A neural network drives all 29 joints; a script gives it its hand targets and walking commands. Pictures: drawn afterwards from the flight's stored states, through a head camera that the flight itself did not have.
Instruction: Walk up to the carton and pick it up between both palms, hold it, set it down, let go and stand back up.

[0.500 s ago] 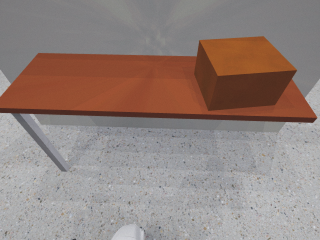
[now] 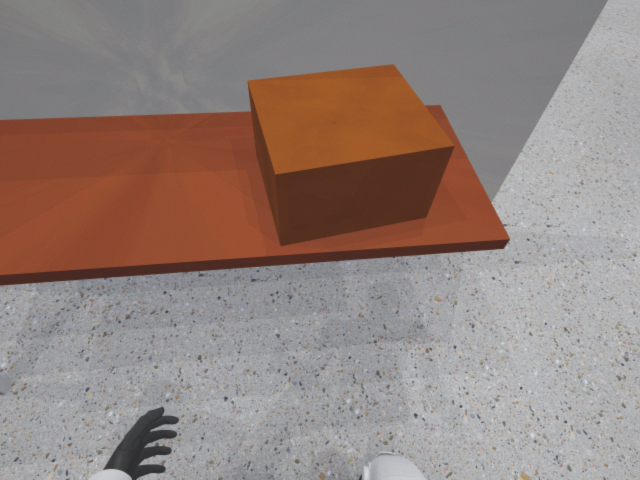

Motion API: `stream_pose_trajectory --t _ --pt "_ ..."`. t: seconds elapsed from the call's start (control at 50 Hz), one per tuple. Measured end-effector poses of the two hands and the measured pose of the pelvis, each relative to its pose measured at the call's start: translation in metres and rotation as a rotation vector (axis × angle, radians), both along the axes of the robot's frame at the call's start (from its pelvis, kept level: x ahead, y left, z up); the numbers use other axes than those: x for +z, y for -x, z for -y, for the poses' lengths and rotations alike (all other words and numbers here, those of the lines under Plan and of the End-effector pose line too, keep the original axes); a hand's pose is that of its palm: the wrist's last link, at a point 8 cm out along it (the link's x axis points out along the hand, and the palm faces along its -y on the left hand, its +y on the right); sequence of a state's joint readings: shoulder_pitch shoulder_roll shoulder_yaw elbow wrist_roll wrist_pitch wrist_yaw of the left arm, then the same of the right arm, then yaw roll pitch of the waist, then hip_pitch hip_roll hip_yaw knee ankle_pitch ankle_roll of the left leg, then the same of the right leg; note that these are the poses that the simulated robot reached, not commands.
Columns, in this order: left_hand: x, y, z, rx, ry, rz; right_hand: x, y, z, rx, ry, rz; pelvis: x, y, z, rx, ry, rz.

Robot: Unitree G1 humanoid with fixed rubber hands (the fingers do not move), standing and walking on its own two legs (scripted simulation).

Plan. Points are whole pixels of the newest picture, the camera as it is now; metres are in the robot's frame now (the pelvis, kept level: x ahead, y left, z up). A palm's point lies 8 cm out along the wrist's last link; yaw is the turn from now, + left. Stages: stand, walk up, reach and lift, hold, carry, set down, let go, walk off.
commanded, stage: walk up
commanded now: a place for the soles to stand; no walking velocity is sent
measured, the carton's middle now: (339, 151) +0.66 -0.04 +0.00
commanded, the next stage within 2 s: none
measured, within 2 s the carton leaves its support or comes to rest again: neither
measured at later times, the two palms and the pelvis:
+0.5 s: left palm out of the picture +0.14 +0.13 -0.11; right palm (590, 418) +0.21 -0.37 -0.09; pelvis +0.09 -0.13 +0.01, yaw +7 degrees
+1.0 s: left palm out of the picture +0.11 +0.11 -0.08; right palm (587, 394) +0.24 -0.38 -0.09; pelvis +0.09 -0.16 +0.02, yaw +12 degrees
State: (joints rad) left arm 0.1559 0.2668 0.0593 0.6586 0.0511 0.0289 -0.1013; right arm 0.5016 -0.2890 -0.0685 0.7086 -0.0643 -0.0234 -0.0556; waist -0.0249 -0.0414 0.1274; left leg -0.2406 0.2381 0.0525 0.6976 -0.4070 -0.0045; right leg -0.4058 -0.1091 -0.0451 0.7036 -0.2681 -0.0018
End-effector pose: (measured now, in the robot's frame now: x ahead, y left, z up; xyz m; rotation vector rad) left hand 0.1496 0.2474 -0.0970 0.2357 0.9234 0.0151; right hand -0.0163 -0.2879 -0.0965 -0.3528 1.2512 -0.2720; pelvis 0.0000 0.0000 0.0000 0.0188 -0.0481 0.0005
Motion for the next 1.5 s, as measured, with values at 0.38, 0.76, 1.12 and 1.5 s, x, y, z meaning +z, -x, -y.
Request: stream_pose_trajectory --t 0.38,0.76,1.12,1.5 --pt "-0.021 0.031 0.081 0.198 -0.039 -0.208 0.01 -0.209 0.048 0.203 -0.115 0.287 0.003 -0.076 0.099 0.083 -0.003 -0.011" --pt "0.024 -0.005 0.157 0.247 -0.092 -0.055 0.003 -0.255 0.128 0.271 -0.154 0.177 0.019 -0.1 0.173 0.175 -0.003 -0.016" --pt "0.016 0.058 0.135 0.333 -0.051 -0.108 0.012 -0.246 0.087 0.322 -0.208 0.175 0.023 -0.085 0.154 0.231 0.033 -0.018" --pt "0.01 0.073 0.117 0.376 -0.056 -0.169 0.01 -0.242 0.073 0.335 -0.187 0.122 0.024 -0.094 0.135 0.275 0.038 -0.037"
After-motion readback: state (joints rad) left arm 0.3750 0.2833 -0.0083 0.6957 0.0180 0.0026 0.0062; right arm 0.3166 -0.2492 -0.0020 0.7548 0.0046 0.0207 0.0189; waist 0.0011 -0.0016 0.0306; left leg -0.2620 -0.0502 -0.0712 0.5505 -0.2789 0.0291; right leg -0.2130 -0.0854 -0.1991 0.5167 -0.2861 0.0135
